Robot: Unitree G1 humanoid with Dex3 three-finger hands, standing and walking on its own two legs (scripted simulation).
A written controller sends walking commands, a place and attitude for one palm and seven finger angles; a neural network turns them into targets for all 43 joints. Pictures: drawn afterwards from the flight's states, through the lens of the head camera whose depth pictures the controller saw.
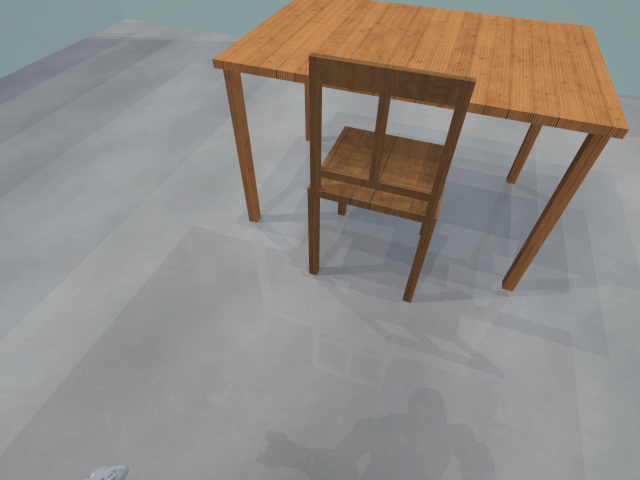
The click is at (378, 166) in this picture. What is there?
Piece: chair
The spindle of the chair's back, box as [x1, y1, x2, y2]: [369, 94, 390, 182]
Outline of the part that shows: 383,94 379,95 369,180 376,182 378,178 390,98 389,95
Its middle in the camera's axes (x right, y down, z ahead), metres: +0.16 -0.27 +1.05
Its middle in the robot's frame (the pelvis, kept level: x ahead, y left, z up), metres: +0.97 -0.10 -0.10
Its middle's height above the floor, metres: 0.67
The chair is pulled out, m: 0.00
